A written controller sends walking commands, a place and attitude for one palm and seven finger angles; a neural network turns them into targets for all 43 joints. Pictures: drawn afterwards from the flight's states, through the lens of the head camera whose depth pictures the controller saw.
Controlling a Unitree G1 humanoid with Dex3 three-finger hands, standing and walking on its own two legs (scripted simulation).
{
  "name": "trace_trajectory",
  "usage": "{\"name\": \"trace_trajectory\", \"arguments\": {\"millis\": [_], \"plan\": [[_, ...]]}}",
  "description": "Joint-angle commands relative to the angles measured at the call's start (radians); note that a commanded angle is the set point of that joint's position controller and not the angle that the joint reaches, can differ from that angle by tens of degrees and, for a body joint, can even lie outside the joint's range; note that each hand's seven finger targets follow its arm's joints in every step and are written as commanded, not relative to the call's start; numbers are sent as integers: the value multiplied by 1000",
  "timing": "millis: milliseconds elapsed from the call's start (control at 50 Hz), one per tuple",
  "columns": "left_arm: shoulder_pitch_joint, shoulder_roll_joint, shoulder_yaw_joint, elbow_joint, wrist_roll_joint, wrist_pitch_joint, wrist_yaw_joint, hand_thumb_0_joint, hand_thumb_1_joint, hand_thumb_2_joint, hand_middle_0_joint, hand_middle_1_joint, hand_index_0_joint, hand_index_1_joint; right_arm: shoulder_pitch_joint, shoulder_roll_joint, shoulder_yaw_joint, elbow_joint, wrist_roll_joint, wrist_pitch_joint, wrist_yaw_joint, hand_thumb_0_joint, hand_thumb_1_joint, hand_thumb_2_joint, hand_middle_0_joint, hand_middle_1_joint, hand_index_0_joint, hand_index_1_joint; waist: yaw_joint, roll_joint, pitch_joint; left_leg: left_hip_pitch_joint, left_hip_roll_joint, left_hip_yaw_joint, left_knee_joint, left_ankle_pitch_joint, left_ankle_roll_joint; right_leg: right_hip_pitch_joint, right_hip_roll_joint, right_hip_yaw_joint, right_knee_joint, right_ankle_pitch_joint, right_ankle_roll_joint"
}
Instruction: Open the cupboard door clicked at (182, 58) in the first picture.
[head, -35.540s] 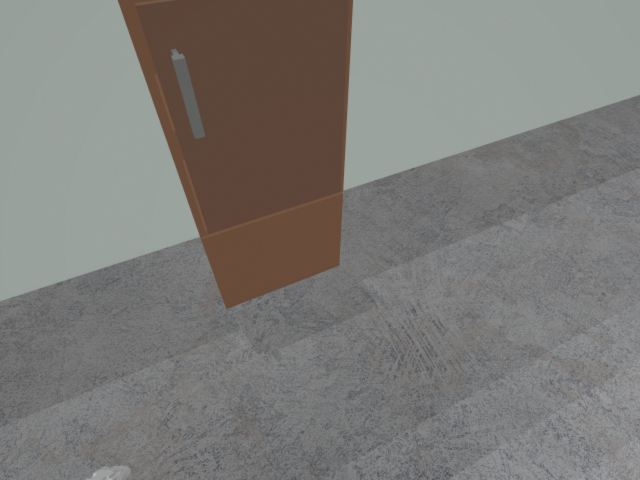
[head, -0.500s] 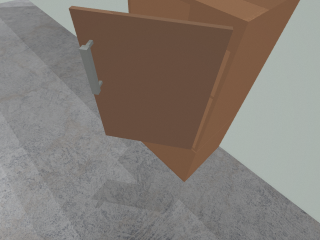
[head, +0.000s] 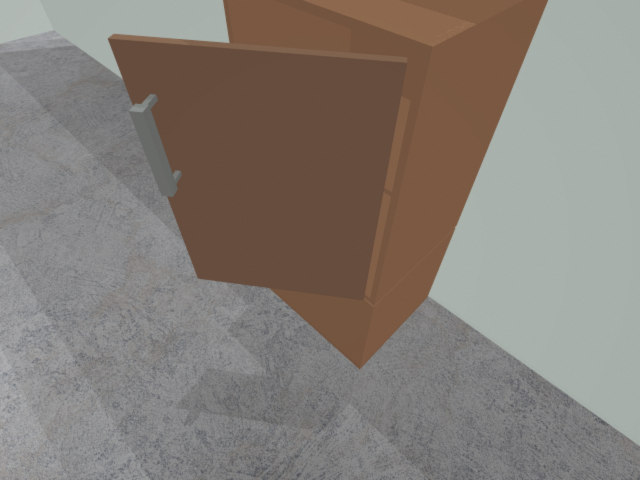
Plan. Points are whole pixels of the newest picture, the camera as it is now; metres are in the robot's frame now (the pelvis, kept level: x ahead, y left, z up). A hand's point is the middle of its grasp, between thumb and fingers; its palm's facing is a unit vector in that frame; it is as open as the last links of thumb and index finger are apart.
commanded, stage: come to a stop and stand still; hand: left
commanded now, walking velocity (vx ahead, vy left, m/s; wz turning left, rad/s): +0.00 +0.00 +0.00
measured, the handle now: (160, 147) +0.60 +0.30 +0.08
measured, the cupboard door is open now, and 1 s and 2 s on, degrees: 36 36 36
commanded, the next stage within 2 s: look again from close up in 0.04 s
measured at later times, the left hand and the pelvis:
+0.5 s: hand out of the picture -0.01 +0.22 -0.19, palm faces +0.00 -0.98 -0.18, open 7.3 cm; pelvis -0.03 +0.05 -0.01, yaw -1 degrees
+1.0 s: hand out of the picture -0.11 +0.25 -0.19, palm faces +0.03 -0.99 -0.14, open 7.4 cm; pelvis -0.04 +0.09 -0.01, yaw -2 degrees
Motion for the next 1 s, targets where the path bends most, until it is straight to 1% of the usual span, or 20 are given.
{"name": "trace_trajectory", "arguments": {"millis": [0, 100, 120, 140, 160, 180, 200, 260, 300, 340, 420, 580, 680, 720, 800, 860, 880, 920, 940, 980], "plan": [[45, 104, 18, -32, -7, -24, 9, 0, 900, 900, -200, -300, -200, -300, 60, -72, -7, -15, -5, -14, -11, 0, -900, -900, 200, 300, 200, 300, 2, 0, 69, 38, 31, -35, -58, 72, 29, -134, -120, 124, -179, 59, -8], [67, 85, 19, -27, -7, -29, 12, 0, 900, 900, -200, -300, -200, -300, 81, -59, -8, -10, -5, -20, -12, 0, -900, -900, 200, 300, 200, 300, 8, -19, 47, 50, 34, -37, -59, 107, 34, -112, -120, 111, -167, 109, -10], [173, 108, 16, -13, 19, -67, 54, 0, 900, 900, -200, -300, -200, -300, -42, -84, -1, -91, 8, -49, -2, 0, -900, -900, 200, 300, 200, 300, 64, -39, 40, -29, 30, 5, 190, 138, 23, -117, -181, 212, -127, 761, 42], [140, 162, 26, -44, 19, -79, 56, 0, 900, 900, -200, -300, -200, -300, -5, -52, 8, -152, 2, -49, -3, 0, -900, -900, 200, 300, 200, 300, 2, -44, 5, -95, -15, 25, 164, 18, 28, 25, -224, 173, -23, 1216, 26], [154, 156, 23, -71, 11, -84, 53, 0, 900, 900, -200, -300, -200, -300, 93, -29, 6, -141, -1, -59, -5, 0, -900, -900, 200, 300, 200, 300, -15, -116, -144, -61, -31, 41, 94, -33, 53, 123, -218, 135, 84, 1349, -1], [150, 138, 18, -86, 3, -81, 52, 0, 900, 900, -200, -300, -200, -300, 121, -46, 0, -135, -1, -65, -9, 0, -900, -900, 200, 300, 200, 300, -16, -167, -221, -22, -35, 34, 74, 81, 64, 170, -188, 95, 146, 1327, -7], [160, 132, 20, -98, -1, -78, 49, 0, 900, 900, -200, -300, -200, -300, 129, -66, -5, -132, 4, -64, -11, 0, -900, -900, 200, 300, 200, 300, -5, -190, -232, 3, -15, 20, 83, 171, 75, 141, -170, 93, 147, 1177, -3], [159, 107, 17, -118, 8, -52, 42, 0, 900, 900, -200, -300, -200, -300, 90, -69, -4, -142, 4, -54, -13, 0, -900, -900, 200, 300, 200, 300, 14, -14, -41, 2, 30, -4, 86, 278, 74, -58, -132, 101, 62, 670, -7], [144, 102, 11, -126, 10, -41, 36, 0, 900, 900, -200, -300, -200, -300, 69, -72, -2, -157, 5, -48, -8, 0, -900, -900, 200, 300, 200, 300, 16, -5, 29, -28, 34, -33, 44, 198, 73, -124, -109, 109, 9, 373, -8], [142, 101, 8, -129, 14, -32, 33, 0, 900, 900, -200, -300, -200, -300, 64, -88, -2, -158, 1, -50, -4, 0, -900, -900, 200, 300, 200, 300, 22, 30, 32, -37, 49, -61, 17, 205, 86, -126, -85, 98, -3, 193, -5], [123, 111, 5, -150, 13, -18, 22, 0, 900, 900, -200, -300, -200, -300, 38, -118, -10, -186, -4, -37, 5, 0, -900, -900, 200, 300, 200, 300, 19, 28, 101, -130, 34, -112, -99, -201, 86, -188, -73, 105, -47, -78, -4], [164, 124, 6, -165, 20, -15, 12, 0, 900, 900, -200, -300, -200, -300, 26, -167, -20, -212, -7, -34, 11, 0, -900, -900, 200, 300, 200, 300, 33, 54, 53, -191, 56, -177, -202, -370, 101, -140, -59, 62, -19, -71, 8], [191, 125, 4, -150, 18, -22, 9, 0, 900, 900, -200, -300, -200, -300, 36, -167, -17, -198, -3, -37, 12, 0, -900, -900, 200, 300, 200, 300, 32, 42, 18, -149, 54, -180, -205, -324, 100, -143, -68, 69, -32, -41, 5], [216, 117, 3, -136, 20, -21, 9, 0, 900, 900, -200, -300, -200, -300, 45, -162, -16, -185, -5, -30, 15, 0, -900, -900, 200, 300, 200, 300, 35, 52, 20, -144, 40, -156, -199, -365, 92, -155, -71, 79, -46, -110, 3], [240, 135, 13, -126, 20, -20, 7, 0, 900, 900, -200, -300, -200, -300, 56, -138, -12, -182, -7, -16, 21, 0, -900, -900, 200, 300, 200, 300, 36, -34, 71, -141, -15, -75, -77, -315, 75, -239, -112, 197, -124, -269, -35], [210, 163, 26, -132, 15, -24, 7, 0, 900, 900, -200, -300, -200, -300, 83, -109, -9, -179, -6, -22, 23, 0, -900, -900, 200, 300, 200, 300, 13, -136, 70, -93, -55, 0, 67, -198, 61, -295, -179, 296, -188, -312, -71], [195, 168, 30, -136, 13, -25, 7, 0, 900, 900, -200, -300, -200, -300, 97, -105, -9, -176, -7, -27, 23, 0, -900, -900, 200, 300, 200, 300, 6, -138, 57, -65, -57, 13, 98, -173, 58, -310, -193, 311, -195, -310, -78], [167, 168, 35, -147, 14, -21, 7, 0, 900, 900, -200, -300, -200, -300, 130, -107, -10, -170, -6, -33, 24, 0, -900, -900, 200, 300, 200, 300, -7, -107, 70, -24, -45, 3, 68, -194, 59, -364, -173, 281, -149, -314, -73], [168, 159, 35, -153, 17, -17, 7, 0, 900, 900, -200, -300, -200, -300, 140, -115, -12, -169, -5, -34, 23, 0, -900, -900, 200, 300, 200, 300, -5, -66, 80, -26, -24, -27, 15, -245, 68, -372, -136, 243, -102, -309, -60], [193, 112, 32, -154, 21, -9, 4, 0, 900, 900, -200, -300, -200, -300, 160, -160, -21, -168, -10, -38, 19, 0, -900, -900, 200, 300, 200, 300, 3, 87, 95, -52, 73, -166, -171, -441, 102, -376, -40, 126, 82, -251, -31]]}}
